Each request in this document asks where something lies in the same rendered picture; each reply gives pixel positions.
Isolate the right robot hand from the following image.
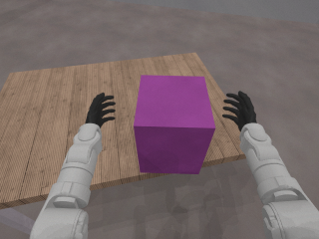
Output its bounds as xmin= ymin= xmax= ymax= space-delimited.
xmin=222 ymin=91 xmax=257 ymax=131

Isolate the robot left forearm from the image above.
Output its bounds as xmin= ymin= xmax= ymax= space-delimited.
xmin=29 ymin=122 xmax=103 ymax=239

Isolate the table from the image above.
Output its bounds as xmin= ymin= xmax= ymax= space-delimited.
xmin=0 ymin=52 xmax=246 ymax=235

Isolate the left robot upper arm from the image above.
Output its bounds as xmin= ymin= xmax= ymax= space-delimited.
xmin=32 ymin=207 xmax=89 ymax=239

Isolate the left robot hand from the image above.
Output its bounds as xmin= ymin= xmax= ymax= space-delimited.
xmin=85 ymin=93 xmax=116 ymax=128

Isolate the robot right forearm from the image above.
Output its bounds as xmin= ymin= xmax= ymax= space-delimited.
xmin=239 ymin=122 xmax=319 ymax=214

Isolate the carton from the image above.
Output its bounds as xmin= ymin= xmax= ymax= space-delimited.
xmin=134 ymin=75 xmax=216 ymax=174

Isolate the right robot upper arm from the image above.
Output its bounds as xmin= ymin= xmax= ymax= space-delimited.
xmin=262 ymin=200 xmax=319 ymax=239

